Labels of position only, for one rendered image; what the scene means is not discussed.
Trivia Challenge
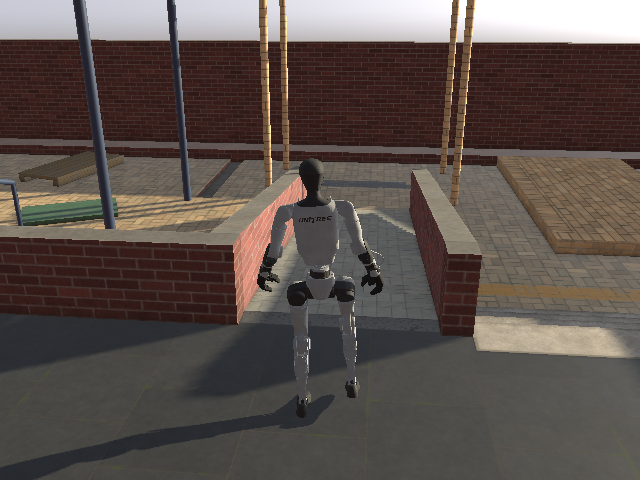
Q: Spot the left robot forearm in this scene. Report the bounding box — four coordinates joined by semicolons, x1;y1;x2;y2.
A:
259;243;277;278

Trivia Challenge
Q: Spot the humanoid robot head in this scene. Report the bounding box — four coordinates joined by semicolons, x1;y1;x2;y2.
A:
297;158;331;207

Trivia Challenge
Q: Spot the left robot upper arm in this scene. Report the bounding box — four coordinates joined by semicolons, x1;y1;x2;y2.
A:
267;203;294;259

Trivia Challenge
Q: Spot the right robot forearm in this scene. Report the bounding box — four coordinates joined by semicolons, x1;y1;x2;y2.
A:
358;239;380;277

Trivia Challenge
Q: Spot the right robot upper arm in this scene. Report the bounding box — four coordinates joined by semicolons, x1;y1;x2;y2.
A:
335;200;367;255

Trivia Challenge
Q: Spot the left robot hand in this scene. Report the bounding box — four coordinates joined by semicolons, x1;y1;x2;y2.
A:
257;273;280;292

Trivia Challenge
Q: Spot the right robot hand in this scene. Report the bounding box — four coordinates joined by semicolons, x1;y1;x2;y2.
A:
361;271;384;295

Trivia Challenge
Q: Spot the left robot foot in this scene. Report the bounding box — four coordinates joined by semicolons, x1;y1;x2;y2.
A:
296;391;311;418

